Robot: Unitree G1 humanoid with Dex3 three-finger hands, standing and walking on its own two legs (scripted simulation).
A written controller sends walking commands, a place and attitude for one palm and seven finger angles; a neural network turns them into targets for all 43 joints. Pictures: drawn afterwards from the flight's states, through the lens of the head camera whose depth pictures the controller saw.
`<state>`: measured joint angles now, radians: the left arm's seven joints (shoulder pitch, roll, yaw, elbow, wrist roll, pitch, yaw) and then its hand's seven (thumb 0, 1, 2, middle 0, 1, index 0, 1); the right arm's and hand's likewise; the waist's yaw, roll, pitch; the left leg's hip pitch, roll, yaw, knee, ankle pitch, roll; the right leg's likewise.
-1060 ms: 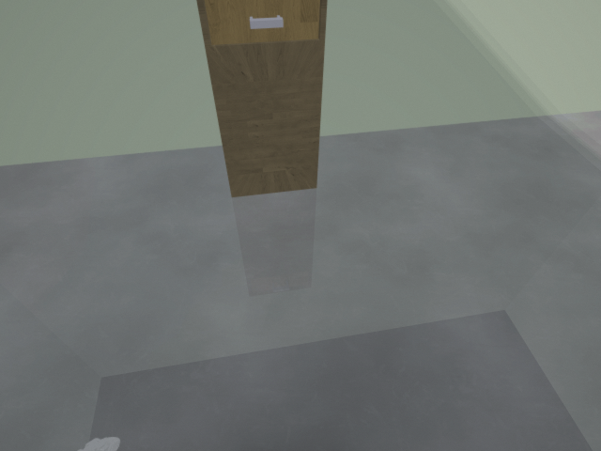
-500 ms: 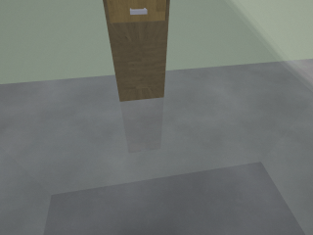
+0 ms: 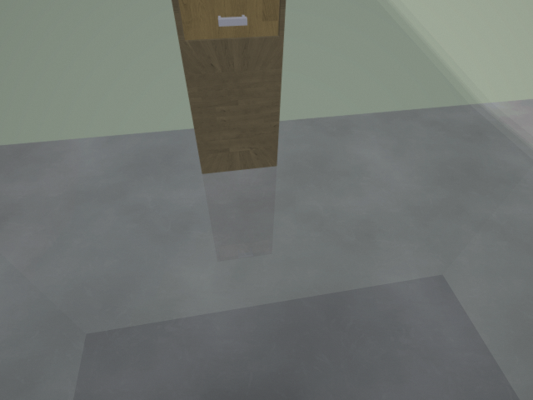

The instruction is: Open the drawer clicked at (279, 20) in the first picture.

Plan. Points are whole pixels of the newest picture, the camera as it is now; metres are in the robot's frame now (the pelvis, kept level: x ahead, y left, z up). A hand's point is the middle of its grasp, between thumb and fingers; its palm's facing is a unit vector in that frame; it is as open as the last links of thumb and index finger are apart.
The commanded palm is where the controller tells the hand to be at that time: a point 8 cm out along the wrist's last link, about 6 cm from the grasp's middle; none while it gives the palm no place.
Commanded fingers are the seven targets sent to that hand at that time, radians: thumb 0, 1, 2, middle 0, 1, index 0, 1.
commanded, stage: look at it before walking up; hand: left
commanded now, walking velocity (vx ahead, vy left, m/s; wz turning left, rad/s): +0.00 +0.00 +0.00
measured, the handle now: (232, 19) +1.39 +0.21 +0.03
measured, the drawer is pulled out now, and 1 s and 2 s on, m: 0.00 0.00 0.00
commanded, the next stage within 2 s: walk to a spot facing it in 0.38 s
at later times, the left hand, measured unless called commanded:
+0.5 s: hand out of the picture +0.07 +0.25 -0.16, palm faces -0.02 -0.94 -0.34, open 7.4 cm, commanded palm none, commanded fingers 0.00 0.90 0.90 -0.20 -0.30 -0.20 -0.30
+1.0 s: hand out of the picture +0.13 +0.16 -0.19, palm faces -0.07 -0.98 -0.19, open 7.4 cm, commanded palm none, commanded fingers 0.00 0.90 0.90 -0.20 -0.30 -0.20 -0.30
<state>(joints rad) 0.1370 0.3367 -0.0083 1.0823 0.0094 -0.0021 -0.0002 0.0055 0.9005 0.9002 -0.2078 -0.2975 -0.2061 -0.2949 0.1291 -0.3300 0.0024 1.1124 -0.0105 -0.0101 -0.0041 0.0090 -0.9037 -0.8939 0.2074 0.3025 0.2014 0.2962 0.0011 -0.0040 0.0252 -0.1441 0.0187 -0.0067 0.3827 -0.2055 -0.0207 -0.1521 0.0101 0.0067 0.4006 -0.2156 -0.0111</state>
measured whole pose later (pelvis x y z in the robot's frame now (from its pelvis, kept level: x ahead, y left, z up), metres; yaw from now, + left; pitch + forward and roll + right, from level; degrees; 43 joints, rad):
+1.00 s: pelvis +0.11 -0.03 -0.02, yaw -8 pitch -1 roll +0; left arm 0.35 0.17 0.04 1.04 0.02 -0.06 -0.01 0.01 0.90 0.90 -0.21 -0.30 -0.20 -0.29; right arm 0.39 -0.17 -0.03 1.17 -0.02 -0.01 0.00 0.01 -0.91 -0.89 0.21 0.30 0.20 0.30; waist 0.02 0.01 0.04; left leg -0.30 0.10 0.08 1.09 -0.48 -0.01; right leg -0.24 0.02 -0.10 0.67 -0.40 -0.06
